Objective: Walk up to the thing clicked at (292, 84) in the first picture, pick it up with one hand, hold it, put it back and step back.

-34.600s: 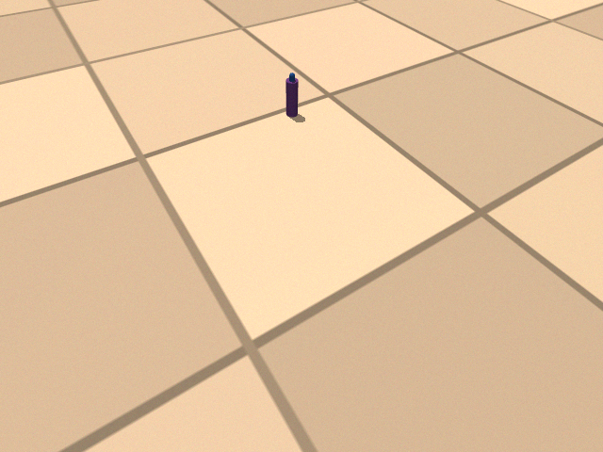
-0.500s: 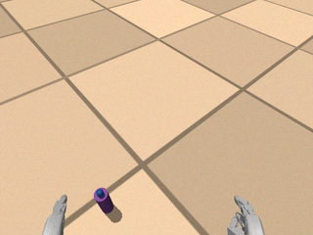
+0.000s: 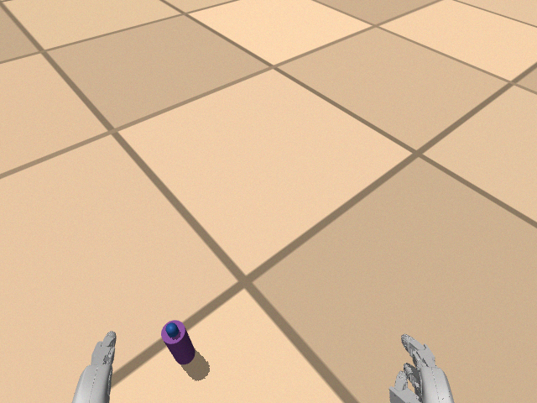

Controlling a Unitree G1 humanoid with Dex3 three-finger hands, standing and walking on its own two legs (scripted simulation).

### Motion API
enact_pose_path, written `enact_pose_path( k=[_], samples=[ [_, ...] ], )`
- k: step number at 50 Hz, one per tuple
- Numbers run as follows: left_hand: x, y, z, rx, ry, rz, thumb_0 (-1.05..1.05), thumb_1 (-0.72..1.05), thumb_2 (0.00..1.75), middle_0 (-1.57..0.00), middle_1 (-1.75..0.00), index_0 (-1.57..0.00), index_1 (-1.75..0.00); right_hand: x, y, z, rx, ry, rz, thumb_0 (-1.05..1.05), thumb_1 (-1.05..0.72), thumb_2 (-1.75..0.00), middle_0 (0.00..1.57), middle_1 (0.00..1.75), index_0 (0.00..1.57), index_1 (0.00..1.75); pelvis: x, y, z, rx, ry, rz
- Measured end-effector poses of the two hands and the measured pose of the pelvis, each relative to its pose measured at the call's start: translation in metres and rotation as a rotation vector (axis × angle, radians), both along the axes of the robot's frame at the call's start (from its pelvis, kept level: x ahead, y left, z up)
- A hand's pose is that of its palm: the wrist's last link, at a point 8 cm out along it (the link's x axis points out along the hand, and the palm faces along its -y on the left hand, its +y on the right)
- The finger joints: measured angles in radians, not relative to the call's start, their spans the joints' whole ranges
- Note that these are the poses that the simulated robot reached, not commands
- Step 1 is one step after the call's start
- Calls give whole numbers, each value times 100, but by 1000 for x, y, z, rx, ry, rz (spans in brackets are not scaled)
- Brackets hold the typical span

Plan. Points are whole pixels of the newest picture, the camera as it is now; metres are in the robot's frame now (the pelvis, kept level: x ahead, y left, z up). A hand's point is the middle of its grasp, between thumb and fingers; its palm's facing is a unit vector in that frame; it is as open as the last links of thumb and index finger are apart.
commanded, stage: home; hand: left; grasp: from the side
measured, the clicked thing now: (178, 341) +0.41 +0.26 -0.60
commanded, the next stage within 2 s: stand in 0.34 s
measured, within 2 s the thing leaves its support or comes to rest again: neither
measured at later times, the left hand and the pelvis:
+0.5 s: hand (136, 397) +0.17 +0.18 -0.06, palm faces +0.10 -0.95 -0.29, open 17.2 cm; pelvis +0.00 +0.00 +0.00, yaw +0 degrees
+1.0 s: hand out of the picture +0.13 +0.23 -0.10, palm faces -0.03 -0.94 -0.35, open 8.0 cm; pelvis +0.00 +0.00 +0.02, yaw +0 degrees
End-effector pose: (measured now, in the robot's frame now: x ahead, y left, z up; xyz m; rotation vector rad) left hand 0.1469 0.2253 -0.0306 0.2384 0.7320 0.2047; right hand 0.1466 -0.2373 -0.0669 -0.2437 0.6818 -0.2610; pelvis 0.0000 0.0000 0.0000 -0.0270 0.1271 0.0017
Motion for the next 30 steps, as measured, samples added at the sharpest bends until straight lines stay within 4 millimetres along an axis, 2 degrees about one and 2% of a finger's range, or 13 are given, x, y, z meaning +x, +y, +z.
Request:
enact_pose_path(
  k=[24,30],
  samples=[
    [-1,3,0,0,4,-1,-1,-50,8,-6,-7,-6,-6,0,3,0,2,4,3,1,-90,-90,20,30,21,30,0,2,0,-1,3,-2],
    [0,3,-1,1,2,-1,-1,-37,22,-13,-16,-13,-16,1,3,0,1,3,1,1,-90,-90,20,30,21,30,1,3,0,-2,1,-1]
  ],
)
